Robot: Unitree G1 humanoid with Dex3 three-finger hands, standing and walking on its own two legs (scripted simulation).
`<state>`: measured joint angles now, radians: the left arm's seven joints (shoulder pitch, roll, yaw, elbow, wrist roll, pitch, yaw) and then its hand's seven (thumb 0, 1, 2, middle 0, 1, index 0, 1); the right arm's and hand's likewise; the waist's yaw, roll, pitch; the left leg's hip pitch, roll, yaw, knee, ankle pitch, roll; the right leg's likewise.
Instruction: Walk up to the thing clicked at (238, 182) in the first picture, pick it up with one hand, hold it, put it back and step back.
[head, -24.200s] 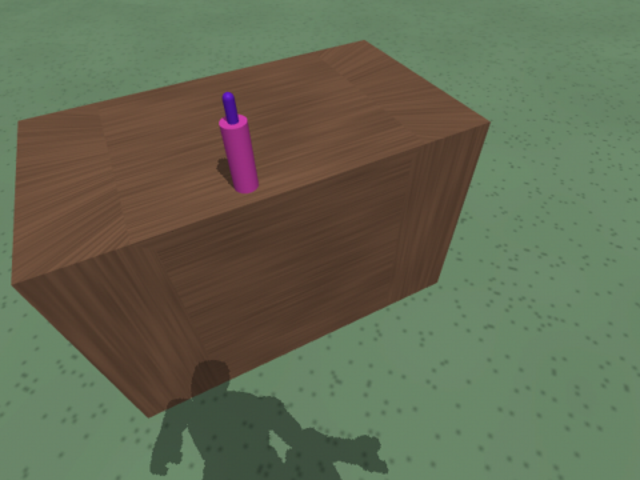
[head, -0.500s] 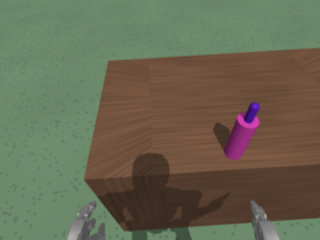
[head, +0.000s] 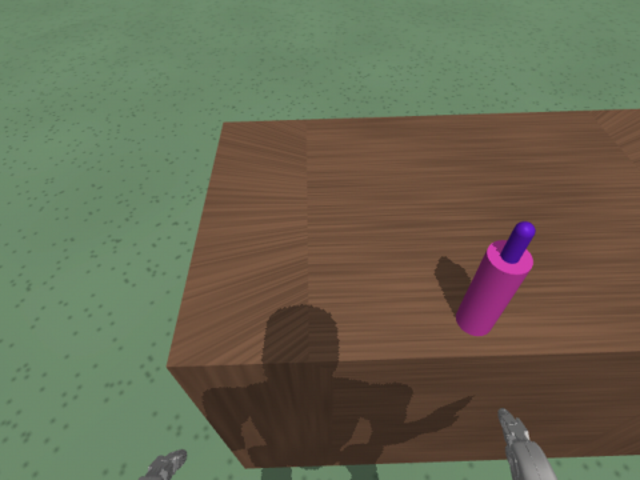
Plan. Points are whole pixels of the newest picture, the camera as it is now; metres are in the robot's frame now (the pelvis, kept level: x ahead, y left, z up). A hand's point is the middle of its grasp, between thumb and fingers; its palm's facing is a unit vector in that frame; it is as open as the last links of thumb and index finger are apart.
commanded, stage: home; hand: right
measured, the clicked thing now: (496, 279) +0.37 -0.21 +0.04
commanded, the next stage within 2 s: stand in 1.80 s
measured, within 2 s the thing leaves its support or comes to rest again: neither
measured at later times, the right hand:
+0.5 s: hand out of the picture +0.03 -0.26 -0.15, palm faces -0.07 +0.93 -0.37, open 17.6 cm
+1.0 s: hand out of the picture +0.05 -0.26 -0.15, palm faces -0.09 +0.93 -0.36, open 17.6 cm
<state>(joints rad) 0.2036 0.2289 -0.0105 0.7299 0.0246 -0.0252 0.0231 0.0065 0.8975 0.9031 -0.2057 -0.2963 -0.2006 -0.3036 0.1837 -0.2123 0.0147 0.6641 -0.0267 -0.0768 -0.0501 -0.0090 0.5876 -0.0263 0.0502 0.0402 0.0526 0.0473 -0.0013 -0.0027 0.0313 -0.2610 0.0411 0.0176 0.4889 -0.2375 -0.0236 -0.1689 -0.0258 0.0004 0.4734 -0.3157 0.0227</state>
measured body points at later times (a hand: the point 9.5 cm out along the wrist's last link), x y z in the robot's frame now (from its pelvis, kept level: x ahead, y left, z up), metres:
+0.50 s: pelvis -0.02 +0.00 +0.01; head -0.03 +0.00 +0.46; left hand +0.02 +0.31 -0.13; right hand +0.04 -0.31 -0.12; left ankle +0.01 +0.14 -0.74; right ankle -0.04 -0.13 -0.74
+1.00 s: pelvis -0.02 +0.00 +0.01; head -0.02 +0.00 +0.46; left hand +0.02 +0.30 -0.13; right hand +0.06 -0.31 -0.12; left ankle +0.01 +0.14 -0.74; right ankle -0.04 -0.13 -0.74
